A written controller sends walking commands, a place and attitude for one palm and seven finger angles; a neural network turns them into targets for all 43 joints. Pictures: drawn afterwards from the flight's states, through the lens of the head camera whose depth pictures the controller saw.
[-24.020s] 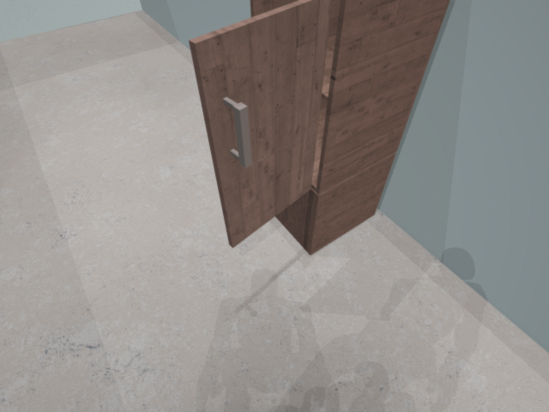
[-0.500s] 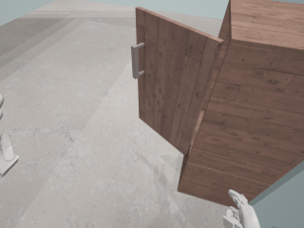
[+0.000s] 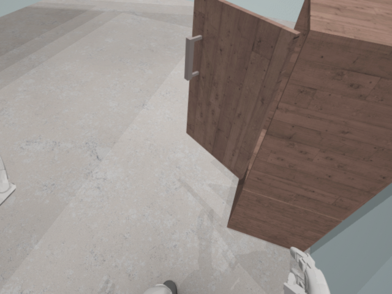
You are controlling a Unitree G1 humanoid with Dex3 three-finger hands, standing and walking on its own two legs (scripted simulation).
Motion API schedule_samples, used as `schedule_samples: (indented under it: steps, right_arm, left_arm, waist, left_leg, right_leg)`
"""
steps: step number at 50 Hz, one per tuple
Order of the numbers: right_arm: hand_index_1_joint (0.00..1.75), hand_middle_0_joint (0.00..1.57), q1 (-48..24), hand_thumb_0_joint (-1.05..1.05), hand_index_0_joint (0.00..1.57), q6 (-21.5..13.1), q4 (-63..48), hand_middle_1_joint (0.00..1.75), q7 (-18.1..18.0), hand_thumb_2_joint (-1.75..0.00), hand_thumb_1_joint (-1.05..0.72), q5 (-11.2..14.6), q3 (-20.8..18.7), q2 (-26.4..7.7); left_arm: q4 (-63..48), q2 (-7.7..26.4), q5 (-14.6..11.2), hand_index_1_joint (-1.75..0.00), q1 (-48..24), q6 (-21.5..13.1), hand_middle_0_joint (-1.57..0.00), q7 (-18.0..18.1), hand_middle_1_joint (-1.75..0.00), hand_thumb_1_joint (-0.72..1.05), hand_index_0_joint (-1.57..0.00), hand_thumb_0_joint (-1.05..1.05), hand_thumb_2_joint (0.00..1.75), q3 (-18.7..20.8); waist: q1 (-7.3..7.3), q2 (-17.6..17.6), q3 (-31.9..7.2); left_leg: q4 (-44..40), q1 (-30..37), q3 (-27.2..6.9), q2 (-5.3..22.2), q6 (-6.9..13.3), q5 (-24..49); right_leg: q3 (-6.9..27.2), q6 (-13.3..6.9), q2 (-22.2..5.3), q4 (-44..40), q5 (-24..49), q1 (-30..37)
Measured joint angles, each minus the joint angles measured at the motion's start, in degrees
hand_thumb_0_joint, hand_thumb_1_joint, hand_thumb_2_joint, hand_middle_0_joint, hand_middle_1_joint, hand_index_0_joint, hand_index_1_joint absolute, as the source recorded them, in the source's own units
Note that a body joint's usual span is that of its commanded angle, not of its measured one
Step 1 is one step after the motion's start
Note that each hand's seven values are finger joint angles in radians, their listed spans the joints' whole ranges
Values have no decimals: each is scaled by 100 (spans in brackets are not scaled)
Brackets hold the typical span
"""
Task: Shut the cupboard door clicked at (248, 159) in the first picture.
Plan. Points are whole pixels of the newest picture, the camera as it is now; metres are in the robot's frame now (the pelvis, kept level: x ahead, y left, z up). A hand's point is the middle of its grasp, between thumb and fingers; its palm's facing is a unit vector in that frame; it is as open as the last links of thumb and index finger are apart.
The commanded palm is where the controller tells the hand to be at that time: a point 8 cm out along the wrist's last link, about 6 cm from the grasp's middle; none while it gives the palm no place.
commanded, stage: step back with the hand held close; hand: left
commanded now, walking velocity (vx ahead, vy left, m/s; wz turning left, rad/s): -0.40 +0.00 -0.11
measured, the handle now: (193, 58) +0.81 +0.04 +0.07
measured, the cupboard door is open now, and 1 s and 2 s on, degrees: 61 61 61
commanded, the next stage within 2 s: stop stepping back and stand still in 0.04 s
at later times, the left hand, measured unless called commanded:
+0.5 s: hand out of the picture +0.13 +0.26 +0.18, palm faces +0.31 -0.84 -0.44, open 7.4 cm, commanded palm +0.07 +0.31 +0.19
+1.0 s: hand out of the picture +0.12 +0.27 +0.18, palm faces +0.40 -0.81 -0.43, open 7.4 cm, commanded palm +0.05 +0.32 +0.19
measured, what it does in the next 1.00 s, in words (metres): steps on the spot: right foot, then left foot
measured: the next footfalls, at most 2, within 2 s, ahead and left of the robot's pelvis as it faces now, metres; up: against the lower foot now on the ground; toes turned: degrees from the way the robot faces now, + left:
right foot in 0.08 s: -0.07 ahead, -0.06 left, +0.00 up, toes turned -3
left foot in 0.24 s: +0.06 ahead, +0.11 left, +0.00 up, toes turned -3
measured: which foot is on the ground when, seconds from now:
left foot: down 0.00-0.10, up 0.12-0.22, down 0.24-0.58, up 0.60-0.78, down 0.80-1.00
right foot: up 0.00-0.06, down 0.08-1.00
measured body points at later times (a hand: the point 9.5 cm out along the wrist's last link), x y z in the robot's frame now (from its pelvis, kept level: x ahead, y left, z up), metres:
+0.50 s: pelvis -0.09 +0.02 +0.02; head -0.09 +0.05 +0.47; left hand +0.11 +0.31 +0.20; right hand +0.03 -0.23 -0.06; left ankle +0.01 +0.11 -0.72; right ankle -0.13 -0.09 -0.72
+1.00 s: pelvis -0.10 +0.03 +0.01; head -0.09 +0.04 +0.46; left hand +0.10 +0.32 +0.21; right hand +0.04 -0.20 -0.08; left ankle -0.07 +0.16 -0.72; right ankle -0.11 -0.06 -0.72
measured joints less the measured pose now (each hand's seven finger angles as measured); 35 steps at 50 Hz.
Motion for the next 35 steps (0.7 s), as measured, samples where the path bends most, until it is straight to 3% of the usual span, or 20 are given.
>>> schedule_samples:
  steps: [3,4,7,9,11,13,16,20,23,29,32,35]
  right_arm:
    - [30,20,-79,2,20,-89,-7,30,78,-90,-90,-4,38,63]
    - [30,20,-162,2,20,-102,20,30,92,-90,-90,-14,46,55]
    - [30,20,-262,1,20,-36,325,30,63,-90,-91,-28,59,36]
    - [30,20,-140,2,20,52,440,30,13,-90,-91,-3,115,71]
    - [30,20,-7,2,20,130,392,30,-49,-90,-90,10,171,46]
    - [30,20,67,2,20,143,279,30,-114,-90,-90,39,153,-77]
    - [30,20,-43,2,20,178,221,30,-152,-90,-91,116,122,-132]
    - [30,20,64,2,20,132,18,30,-133,-90,-91,122,161,-83]
    - [30,20,283,2,20,56,-59,30,-132,-90,-91,79,161,-11]
    - [30,20,473,2,20,64,59,30,-86,-90,-90,-39,105,-30]
    - [30,20,494,2,20,212,290,30,-50,-90,-90,-61,47,-108]
    - [30,20,588,2,20,302,493,30,-60,-90,-90,-43,5,-200]
  left_arm:
    - [-248,42,-129,-30,417,-86,-21,-16,-30,89,-21,2,90,106]
    - [-273,1,-138,-30,463,-127,-21,-27,-30,89,-21,2,90,84]
    - [-189,-179,-58,-31,370,-118,-21,-40,-30,89,-21,2,90,-274]
    - [-128,-211,10,-31,298,-54,-21,-42,-30,89,-21,2,90,-422]
    - [-30,-228,46,-31,192,53,-21,-19,-30,89,-22,2,90,-459]
    - [165,-266,53,-31,-44,174,-21,13,-30,89,-22,2,90,-493]
    - [539,-259,24,-31,-334,354,-21,56,-30,89,-21,2,90,-437]
    - [506,-200,-49,-30,79,561,-21,31,-30,89,-21,2,90,-343]
    - [221,-201,-4,-30,416,587,-21,24,-30,89,-21,2,90,-367]
    - [-230,-122,34,-31,699,511,-21,63,-30,89,-21,2,90,-360]
    - [-268,-108,42,-31,767,444,-21,124,-30,89,-22,2,90,-294]
    - [28,-299,80,-31,585,352,-21,188,-30,89,-22,2,90,-320]
  waist:
    - [177,-139,-168]
    - [262,-138,-153]
    - [416,-107,-39]
    - [497,-322,-189]
    - [455,-430,-369]
    - [286,-310,-458]
    - [138,-317,-254]
    - [-91,-352,-184]
    - [-170,-417,-194]
    - [-118,-317,-96]
    - [117,-320,-186]
    - [281,-340,-396]
  left_leg:
    - [-243,-172,248,12,-82,281]
    - [-202,-255,327,51,-136,243]
    - [569,-221,215,21,-466,-981]
    - [1122,29,167,-131,-503,-1379]
    - [1110,466,119,-181,-475,-1186]
    - [631,831,-11,-197,-315,-1286]
    - [460,881,49,-270,-141,-1115]
    - [71,966,107,-234,-136,-770]
    - [-272,989,37,-267,-199,-711]
    - [-153,751,-71,-290,-335,-1249]
    - [1306,384,-44,-326,-402,-1822]
    - [2046,407,2,-256,-375,-2027]
  right_leg:
    - [-88,-64,-91,-1079,-89,669]
    - [-50,-112,-102,-1408,213,752]
    - [58,-138,-111,-1444,574,822]
    - [208,-96,-270,-1428,574,819]
    - [287,-45,-366,-1365,559,743]
    - [207,16,-369,-1242,522,627]
    - [258,102,-451,-1325,813,632]
    - [323,88,-418,-1549,836,628]
    - [249,19,-371,-1605,538,603]
    - [-30,-261,-271,-1848,762,690]
    - [43,-379,-337,-1694,1080,620]
    - [128,-248,-441,-1543,1041,608]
